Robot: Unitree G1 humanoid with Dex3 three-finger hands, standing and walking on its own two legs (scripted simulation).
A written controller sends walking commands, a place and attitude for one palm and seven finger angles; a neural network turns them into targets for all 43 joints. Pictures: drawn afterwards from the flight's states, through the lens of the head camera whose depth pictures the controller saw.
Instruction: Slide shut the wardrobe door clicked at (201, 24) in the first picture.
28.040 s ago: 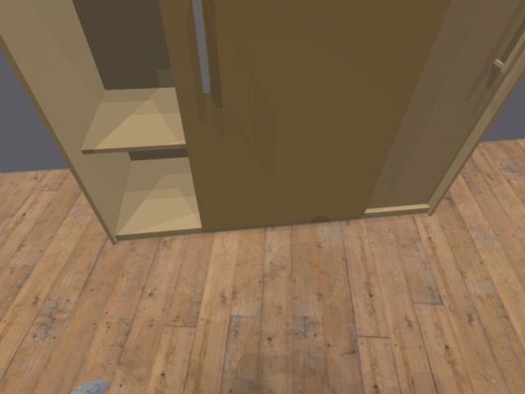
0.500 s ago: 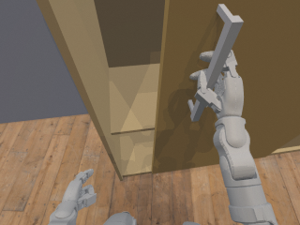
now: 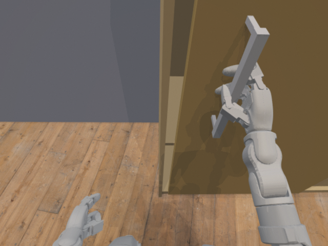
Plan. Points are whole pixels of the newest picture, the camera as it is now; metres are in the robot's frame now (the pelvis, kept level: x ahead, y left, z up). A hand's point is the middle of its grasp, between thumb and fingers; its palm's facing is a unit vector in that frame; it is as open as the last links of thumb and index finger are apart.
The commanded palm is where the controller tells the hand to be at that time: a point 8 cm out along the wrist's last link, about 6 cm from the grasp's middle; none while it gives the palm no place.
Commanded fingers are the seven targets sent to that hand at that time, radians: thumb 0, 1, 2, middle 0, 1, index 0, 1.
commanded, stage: step sideways, sliding the door along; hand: right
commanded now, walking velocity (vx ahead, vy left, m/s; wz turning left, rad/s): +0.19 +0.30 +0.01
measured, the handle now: (230, 90) +0.41 -0.14 +0.17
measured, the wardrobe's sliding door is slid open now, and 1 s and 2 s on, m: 0.03 0.00 0.00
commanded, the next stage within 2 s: stop walking and hold the door there in 1.20 s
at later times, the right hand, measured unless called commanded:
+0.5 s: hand (200, 100) +0.36 -0.07 +0.18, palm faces +0.36 +0.93 -0.02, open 6.1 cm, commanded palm +0.33 -0.04 +0.18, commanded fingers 0.00 -0.90 -0.90 0.45 1.40 0.45 1.40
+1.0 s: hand (197, 97) +0.38 -0.06 +0.17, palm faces +0.68 +0.73 -0.08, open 6.9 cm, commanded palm +0.33 +0.00 +0.18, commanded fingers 0.00 -0.90 -0.90 0.45 1.40 0.45 1.40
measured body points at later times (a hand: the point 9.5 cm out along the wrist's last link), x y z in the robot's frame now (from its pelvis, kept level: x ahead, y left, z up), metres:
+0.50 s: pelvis -0.02 +0.16 +0.01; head +0.02 +0.14 +0.45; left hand +0.15 +0.36 -0.10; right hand +0.34 -0.11 +0.18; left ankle +0.02 +0.32 -0.70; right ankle +0.00 -0.05 -0.73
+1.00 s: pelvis +0.06 +0.27 -0.01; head +0.11 +0.26 +0.44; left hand +0.26 +0.49 -0.11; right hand +0.34 -0.10 +0.18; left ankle +0.10 +0.40 -0.73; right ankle +0.01 +0.08 -0.71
